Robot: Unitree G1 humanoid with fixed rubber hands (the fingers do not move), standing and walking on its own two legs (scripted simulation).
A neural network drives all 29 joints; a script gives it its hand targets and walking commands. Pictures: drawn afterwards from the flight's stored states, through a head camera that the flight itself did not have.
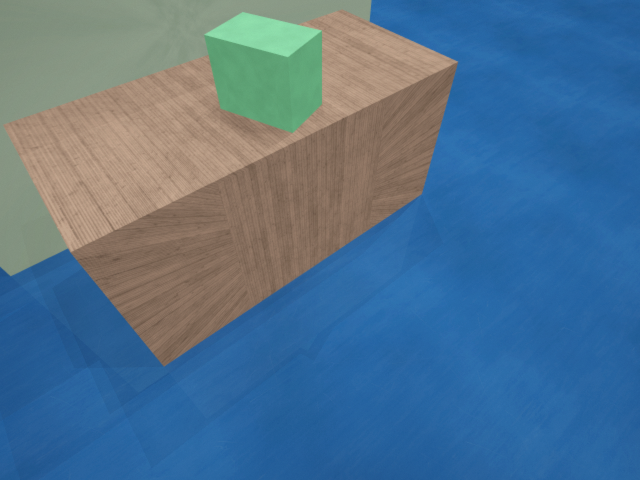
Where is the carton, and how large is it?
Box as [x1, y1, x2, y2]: [204, 12, 321, 132]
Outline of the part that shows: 206,33 204,36 221,108 293,132 321,104 321,30 242,12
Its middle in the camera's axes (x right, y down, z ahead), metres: -0.14 -0.46 +1.06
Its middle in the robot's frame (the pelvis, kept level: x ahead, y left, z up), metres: +1.09 +0.15 -0.05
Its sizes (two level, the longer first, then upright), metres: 0.248 0.163 0.206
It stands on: a pedestal, 0.61 m high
